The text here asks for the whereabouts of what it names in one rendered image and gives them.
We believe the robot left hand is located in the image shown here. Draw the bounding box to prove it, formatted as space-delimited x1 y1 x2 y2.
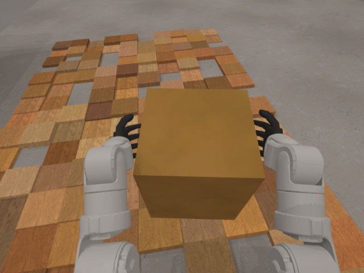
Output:
113 114 141 159

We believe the carton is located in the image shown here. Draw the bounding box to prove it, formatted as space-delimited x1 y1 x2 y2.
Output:
133 88 265 220

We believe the left robot upper arm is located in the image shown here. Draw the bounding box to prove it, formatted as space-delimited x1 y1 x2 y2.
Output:
75 241 140 273

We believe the robot right forearm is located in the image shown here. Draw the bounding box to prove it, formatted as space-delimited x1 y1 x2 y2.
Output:
263 134 340 272

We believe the robot right hand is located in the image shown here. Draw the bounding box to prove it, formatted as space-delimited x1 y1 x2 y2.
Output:
254 109 283 157

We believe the right robot upper arm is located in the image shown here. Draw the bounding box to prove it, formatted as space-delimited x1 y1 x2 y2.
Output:
267 243 340 273

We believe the robot left forearm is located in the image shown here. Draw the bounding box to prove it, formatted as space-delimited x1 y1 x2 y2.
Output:
73 136 134 273

